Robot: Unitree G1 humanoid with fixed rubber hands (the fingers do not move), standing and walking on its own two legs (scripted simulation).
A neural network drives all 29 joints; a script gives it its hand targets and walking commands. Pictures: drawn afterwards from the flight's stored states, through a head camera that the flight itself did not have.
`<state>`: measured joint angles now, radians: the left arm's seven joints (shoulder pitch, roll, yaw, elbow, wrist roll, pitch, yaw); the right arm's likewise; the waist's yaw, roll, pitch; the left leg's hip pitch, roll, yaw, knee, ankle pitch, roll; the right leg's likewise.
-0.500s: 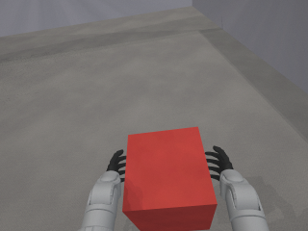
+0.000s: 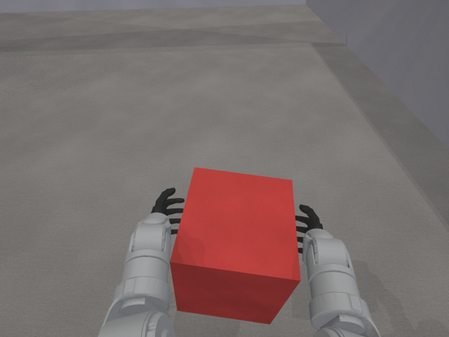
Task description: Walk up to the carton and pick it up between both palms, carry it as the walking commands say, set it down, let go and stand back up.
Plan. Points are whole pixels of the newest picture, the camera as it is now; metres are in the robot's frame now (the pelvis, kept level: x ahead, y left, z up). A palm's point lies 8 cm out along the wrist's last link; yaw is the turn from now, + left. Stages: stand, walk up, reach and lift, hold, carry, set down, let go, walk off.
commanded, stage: set down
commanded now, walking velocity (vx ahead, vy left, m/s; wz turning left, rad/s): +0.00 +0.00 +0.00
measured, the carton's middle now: (232, 247) +0.33 -0.01 -0.06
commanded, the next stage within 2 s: none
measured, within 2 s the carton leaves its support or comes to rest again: neither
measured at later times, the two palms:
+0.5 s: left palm (165, 227) +0.39 +0.15 -0.06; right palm (295, 242) +0.34 -0.15 -0.07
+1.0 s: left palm (180, 247) +0.39 +0.12 -0.15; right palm (297, 257) +0.35 -0.17 -0.16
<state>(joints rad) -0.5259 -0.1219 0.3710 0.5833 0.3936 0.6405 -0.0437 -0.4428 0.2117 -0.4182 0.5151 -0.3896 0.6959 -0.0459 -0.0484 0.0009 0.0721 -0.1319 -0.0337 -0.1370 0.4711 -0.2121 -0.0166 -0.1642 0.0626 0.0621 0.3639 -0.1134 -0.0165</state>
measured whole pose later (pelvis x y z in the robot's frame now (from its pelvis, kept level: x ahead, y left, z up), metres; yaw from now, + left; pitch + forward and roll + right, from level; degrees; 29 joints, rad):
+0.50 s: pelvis +0.06 +0.04 +0.00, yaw +1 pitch +14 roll -1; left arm -0.36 -0.18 0.27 0.56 0.29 0.30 0.06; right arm -0.27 0.15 -0.37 0.45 -0.32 0.36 0.02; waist -0.09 0.07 -0.02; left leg -0.48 -0.08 -0.12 0.51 -0.26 0.04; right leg -0.55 0.03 0.11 0.49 -0.14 0.01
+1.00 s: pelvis +0.01 +0.01 -0.07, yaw +3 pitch +32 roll +1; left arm -0.56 -0.16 0.35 0.60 0.25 0.15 0.06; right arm -0.47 0.17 -0.46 0.48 -0.25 0.22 -0.05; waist -0.07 0.04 -0.14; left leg -1.13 -0.11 -0.12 0.91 -0.32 -0.02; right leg -1.19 0.07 0.13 0.87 -0.23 0.03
